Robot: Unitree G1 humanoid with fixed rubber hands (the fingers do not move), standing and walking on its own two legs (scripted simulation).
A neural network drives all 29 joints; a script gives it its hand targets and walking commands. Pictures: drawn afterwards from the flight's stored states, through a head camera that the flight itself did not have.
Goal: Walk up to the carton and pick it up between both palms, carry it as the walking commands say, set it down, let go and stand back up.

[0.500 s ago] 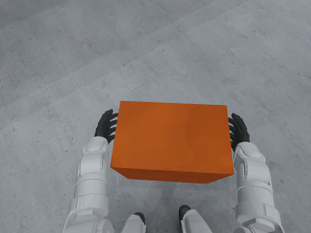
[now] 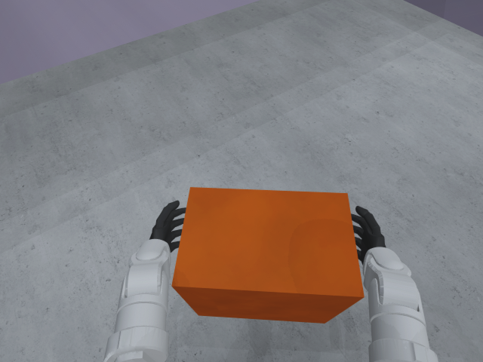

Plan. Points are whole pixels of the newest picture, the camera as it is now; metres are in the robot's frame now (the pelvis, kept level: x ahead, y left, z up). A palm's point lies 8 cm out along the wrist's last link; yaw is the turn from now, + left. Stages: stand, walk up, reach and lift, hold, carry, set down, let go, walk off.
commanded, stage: reach and lift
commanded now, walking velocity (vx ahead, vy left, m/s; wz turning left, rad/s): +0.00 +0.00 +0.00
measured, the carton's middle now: (264, 261) +0.32 -0.03 -0.08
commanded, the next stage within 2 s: hold in 1.88 s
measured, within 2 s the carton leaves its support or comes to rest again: neither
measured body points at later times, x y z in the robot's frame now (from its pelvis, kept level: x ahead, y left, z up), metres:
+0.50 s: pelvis +0.01 +0.00 +0.02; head +0.00 +0.00 +0.47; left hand +0.33 +0.15 +0.04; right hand +0.30 -0.21 +0.04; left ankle +0.01 +0.14 -0.73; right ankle +0.03 -0.14 -0.73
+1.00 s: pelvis +0.02 +0.00 +0.02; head +0.00 +0.00 +0.47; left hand +0.31 +0.17 +0.05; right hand +0.30 -0.19 +0.05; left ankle +0.01 +0.14 -0.73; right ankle +0.03 -0.14 -0.73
